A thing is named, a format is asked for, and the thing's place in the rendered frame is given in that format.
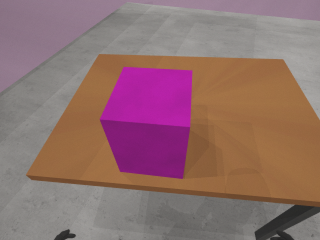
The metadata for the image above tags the robot right hand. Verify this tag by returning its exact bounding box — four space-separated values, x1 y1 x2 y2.
270 230 294 240

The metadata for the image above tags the robot left hand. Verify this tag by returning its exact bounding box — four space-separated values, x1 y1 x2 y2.
54 229 76 240

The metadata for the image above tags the table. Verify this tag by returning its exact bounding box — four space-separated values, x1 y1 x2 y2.
26 54 320 240

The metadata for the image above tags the carton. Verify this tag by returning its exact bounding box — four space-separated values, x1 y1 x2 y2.
99 67 193 179

